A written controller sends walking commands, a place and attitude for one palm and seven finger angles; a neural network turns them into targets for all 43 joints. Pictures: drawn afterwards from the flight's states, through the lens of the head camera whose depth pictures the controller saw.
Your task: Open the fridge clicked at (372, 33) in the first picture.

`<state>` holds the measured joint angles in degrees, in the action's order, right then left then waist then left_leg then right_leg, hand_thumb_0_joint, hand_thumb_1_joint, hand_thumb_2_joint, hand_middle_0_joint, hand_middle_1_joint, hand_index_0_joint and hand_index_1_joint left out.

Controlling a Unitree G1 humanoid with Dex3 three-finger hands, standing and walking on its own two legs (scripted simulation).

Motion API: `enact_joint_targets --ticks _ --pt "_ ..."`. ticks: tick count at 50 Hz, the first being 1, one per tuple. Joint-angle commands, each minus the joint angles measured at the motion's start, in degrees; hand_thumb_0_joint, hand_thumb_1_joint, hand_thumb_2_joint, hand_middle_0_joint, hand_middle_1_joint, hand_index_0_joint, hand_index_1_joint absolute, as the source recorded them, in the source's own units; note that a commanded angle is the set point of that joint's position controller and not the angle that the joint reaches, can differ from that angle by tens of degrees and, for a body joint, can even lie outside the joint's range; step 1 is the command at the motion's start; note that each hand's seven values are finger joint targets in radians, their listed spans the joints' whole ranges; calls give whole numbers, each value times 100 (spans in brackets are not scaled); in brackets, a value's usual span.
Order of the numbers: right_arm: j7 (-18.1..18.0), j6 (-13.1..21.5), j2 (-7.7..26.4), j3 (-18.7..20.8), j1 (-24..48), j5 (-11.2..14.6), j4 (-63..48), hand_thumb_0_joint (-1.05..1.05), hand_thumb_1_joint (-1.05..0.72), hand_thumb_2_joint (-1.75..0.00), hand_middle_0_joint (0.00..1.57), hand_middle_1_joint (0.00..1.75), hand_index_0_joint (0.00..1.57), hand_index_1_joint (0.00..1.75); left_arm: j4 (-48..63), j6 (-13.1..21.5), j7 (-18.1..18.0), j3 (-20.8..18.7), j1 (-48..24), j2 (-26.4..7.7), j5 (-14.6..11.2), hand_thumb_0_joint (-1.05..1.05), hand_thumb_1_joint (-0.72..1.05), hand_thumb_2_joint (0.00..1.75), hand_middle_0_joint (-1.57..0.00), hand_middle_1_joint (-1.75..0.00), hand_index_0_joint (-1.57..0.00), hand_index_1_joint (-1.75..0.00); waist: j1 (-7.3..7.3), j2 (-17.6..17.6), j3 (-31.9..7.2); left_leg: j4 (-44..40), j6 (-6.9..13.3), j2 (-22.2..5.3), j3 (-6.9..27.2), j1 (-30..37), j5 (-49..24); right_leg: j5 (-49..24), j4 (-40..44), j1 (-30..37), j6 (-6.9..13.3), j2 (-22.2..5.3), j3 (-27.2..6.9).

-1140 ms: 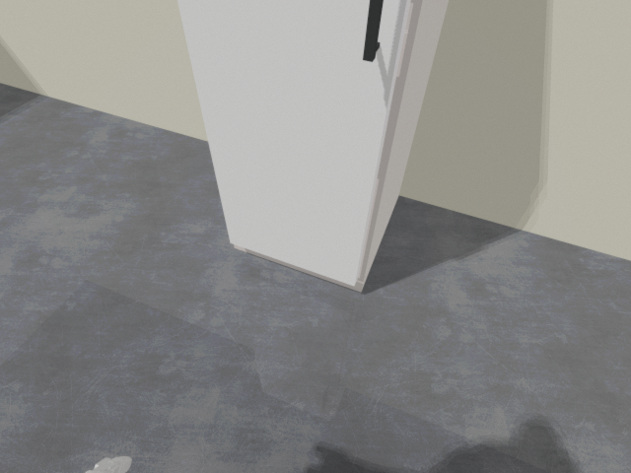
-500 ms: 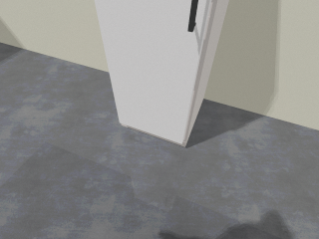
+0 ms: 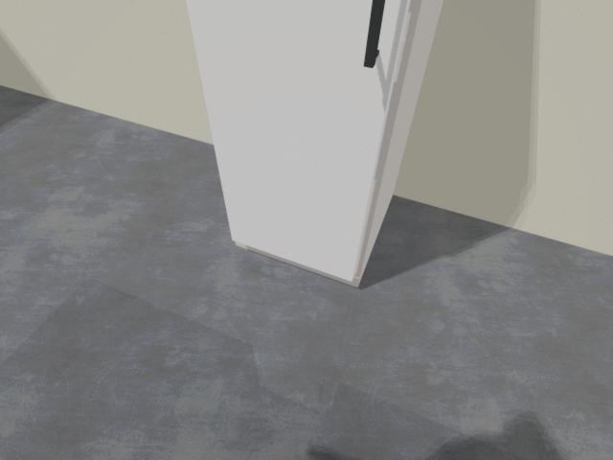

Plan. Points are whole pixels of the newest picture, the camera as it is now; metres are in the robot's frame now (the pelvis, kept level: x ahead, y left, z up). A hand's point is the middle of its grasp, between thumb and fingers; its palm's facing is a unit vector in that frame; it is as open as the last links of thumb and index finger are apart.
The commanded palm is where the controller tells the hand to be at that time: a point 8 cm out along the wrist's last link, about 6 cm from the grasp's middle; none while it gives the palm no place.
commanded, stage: look at it before walking up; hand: right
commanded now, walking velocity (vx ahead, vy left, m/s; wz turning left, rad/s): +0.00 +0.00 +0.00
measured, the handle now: out of the picture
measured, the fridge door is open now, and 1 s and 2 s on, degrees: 0 0 0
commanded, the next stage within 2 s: walk to a spot facing it in 0.30 s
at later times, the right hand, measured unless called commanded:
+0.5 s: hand out of the picture +0.06 -0.25 -0.16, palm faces -0.03 +0.94 -0.33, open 7.4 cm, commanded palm none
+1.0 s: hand out of the picture +0.06 -0.17 -0.17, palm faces -0.21 +0.95 -0.23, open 7.4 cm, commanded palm none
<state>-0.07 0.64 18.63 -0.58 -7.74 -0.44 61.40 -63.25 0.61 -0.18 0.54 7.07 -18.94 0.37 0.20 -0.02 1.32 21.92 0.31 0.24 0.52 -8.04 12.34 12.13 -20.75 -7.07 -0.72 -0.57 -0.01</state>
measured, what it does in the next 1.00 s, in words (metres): lifts its right foot, turning left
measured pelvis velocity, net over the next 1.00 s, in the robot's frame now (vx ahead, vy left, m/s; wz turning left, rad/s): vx -0.03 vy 0.01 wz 0.27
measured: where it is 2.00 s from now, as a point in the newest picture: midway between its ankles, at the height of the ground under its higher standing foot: outside the picture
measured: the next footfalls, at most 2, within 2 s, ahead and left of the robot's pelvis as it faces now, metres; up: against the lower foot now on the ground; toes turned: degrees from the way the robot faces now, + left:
right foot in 1.20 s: +0.03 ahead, -0.14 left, +0.00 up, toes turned +23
left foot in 1.66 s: -0.09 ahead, +0.09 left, +0.00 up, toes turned +46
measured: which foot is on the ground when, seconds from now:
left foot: down 0.00-1.00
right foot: down 0.00-0.78, up 0.80-1.00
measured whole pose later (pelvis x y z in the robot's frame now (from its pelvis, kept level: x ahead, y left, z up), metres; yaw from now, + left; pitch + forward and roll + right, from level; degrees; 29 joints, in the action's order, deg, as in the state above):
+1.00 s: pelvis -0.03 +0.01 -0.01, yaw +15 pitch +1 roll -1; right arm 0.1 -2.1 10.6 2.2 -15.3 -1.0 52.9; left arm -54.6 -2.9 -1.0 -3.0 8.3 -13.4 0.7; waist -1.5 -0.5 4.2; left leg 29.3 2.9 4.0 4.9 -18.3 11.4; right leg 22.4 -58.7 -25.8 -3.5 -2.2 0.6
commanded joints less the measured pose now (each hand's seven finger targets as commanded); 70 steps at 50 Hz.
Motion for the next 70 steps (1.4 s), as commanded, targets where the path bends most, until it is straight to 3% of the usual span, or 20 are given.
enact_joint_targets --ticks 1,21,26,32,35,37,38,39,40,41,45,53,56,58,59,60,61,64,66,70 --pt "-75 107 1198 260 199 -14 -336 0 -90 -90 20 30 20 30 334 127 -74 -243 -244 -1134 19 0 90 90 -20 -30 -20 -30 -27 8 -340 -351 153 -728 556 54 -1081 -977 257 82 192 -600 -500" --pt "-55 79 1209 256 182 -24 -285 0 -90 -90 20 30 20 30 307 124 -79 -238 -234 -1171 13 0 90 90 -20 -30 -20 -30 -26 -23 -184 -472 129 -683 578 -45 -781 -763 398 81 189 -630 -512" --pt "-80 -176 627 239 -208 -34 -444 0 -90 -90 20 30 20 30 427 -43 -149 -227 269 -533 30 0 90 90 -20 -30 -20 -30 21 77 -221 142 88 -597 751 -489 -1435 -852 -188 81 81 -708 -98" --pt "11 -300 493 379 -375 -70 -911 0 -90 -90 20 30 20 30 899 -111 -190 -464 242 -701 51 0 90 90 -20 -30 -20 -30 1 -490 -198 1336 32 -145 602 -1295 -910 -384 -226 -119 387 -1267 -327" --pt "64 -345 248 441 -548 -77 -1056 0 -90 -90 20 30 20 30 1054 -65 -185 -543 84 -722 60 0 90 90 -20 -30 -20 -30 -100 -1142 -194 2655 -105 -32 39 -1417 1326 -1254 -64 -350 932 -2016 -538" --pt "97 -311 176 505 -889 -81 -1045 0 -90 -90 20 30 20 30 1162 -69 -187 -553 -110 -642 87 0 90 90 -20 -30 -20 -30 -324 -817 -163 1950 -49 -218 31 -721 1100 -1524 -786 -815 740 -1877 -88" --pt "95 -257 315 553 -1257 -121 -974 0 -90 -90 20 30 20 30 1222 -113 -169 -567 -205 -594 72 0 90 90 -20 -30 -20 -30 -518 -91 -180 982 13 -303 240 -276 -160 -898 -1825 -1238 355 -1412 390" --pt "6 -158 886 671 -1380 -200 -998 0 -90 -90 20 30 20 30 1380 -153 -143 -496 -12 -91 30 0 90 90 -20 -30 -20 -30 -446 1943 -194 -161 443 -1641 2538 102 -1536 1312 -3477 -2403 -192 -364 944" --pt "-50 -179 926 651 -1470 -80 -1028 0 -90 -90 20 30 20 30 1465 -198 -154 -498 -102 -136 27 0 90 90 -20 -30 -20 -30 -470 1555 -184 -595 921 -2030 3029 -283 -1720 2084 -4211 -2471 -192 -139 171" --pt "-81 -196 846 673 -1214 -85 -1109 0 -90 -90 20 30 20 30 1445 -222 -153 -515 -220 -90 24 0 90 90 -20 -30 -20 -30 -388 1322 -55 -714 1045 -1839 3136 -622 -799 1858 -4576 -2501 -155 -225 -197" --pt "-76 -149 491 614 -601 -74 -1304 0 -90 -90 20 30 20 30 1271 -215 -98 -519 92 -17 75 0 90 90 -20 -30 -20 -30 -71 675 -203 -478 896 -1178 2195 -627 -552 901 -4346 -2242 -263 -335 -152" --pt "-55 -207 575 723 -922 -117 -1236 0 -90 -90 20 30 20 30 1469 -166 -158 -487 -95 121 5 0 90 90 -20 -30 -20 -30 -281 858 -522 -273 1001 -1016 2554 -129 -1226 1261 -2731 -1812 -265 -91 -33" --pt "-48 -269 632 749 -628 -125 -1343 0 -90 -90 20 30 20 30 1462 -114 -196 -481 251 111 -41 0 90 90 -20 -30 -20 -30 -137 942 -598 -194 880 -889 2757 -517 -1264 1203 -1661 -1102 -141 55 -41" --pt "-41 -298 564 740 -329 -93 -1409 0 -90 -90 20 30 20 30 1326 -43 -234 -483 887 83 -57 0 90 90 -20 -30 -20 -30 167 880 -741 161 491 -557 2513 -1086 -925 423 -350 -6 -74 56 17" --pt "-11 -320 326 697 -309 -47 -1513 0 -90 -90 20 30 20 30 1316 19 -275 -533 1040 -239 -28 0 90 90 -20 -30 -20 -30 247 69 -746 741 188 -50 2061 -2041 -10 632 319 793 172 -607 -656" --pt "79 -324 10 644 -386 -19 -1627 0 -90 -90 20 30 20 30 1467 14 -263 -629 790 -790 52 0 90 90 -20 -30 -20 -30 145 -1669 -450 2194 -140 671 923 -3128 1551 702 925 920 623 -2133 -2199" --pt "98 -331 239 727 -183 -115 -1661 0 -90 -90 20 30 20 30 1590 -5 -274 -618 559 -871 55 0 90 90 -20 -30 -20 -30 165 -1420 -101 3499 -334 287 580 -3008 1849 334 983 -106 1033 -2807 -2445" --pt "207 -385 194 776 -563 -160 -1309 0 -90 -90 20 30 20 30 1706 60 -268 -418 -97 -249 101 0 90 90 -20 -30 -20 -30 -303 -686 112 4891 -442 79 382 -2617 936 -789 570 -683 780 -1676 -767" --pt "232 -387 56 693 -474 -127 -1312 0 -90 -90 20 30 20 30 1614 85 -266 -435 254 -218 95 0 90 90 -20 -30 -20 -30 -146 -857 -54 4737 -504 31 172 -2862 852 -1760 254 78 765 -1436 -277" --pt "237 -394 -56 621 123 -86 -1465 0 -90 -90 20 30 20 30 1367 76 -256 -501 996 -296 91 0 90 90 -20 -30 -20 -30 161 -809 -26 3967 -547 -168 -36 -2827 1014 -2759 68 666 891 -1681 -156"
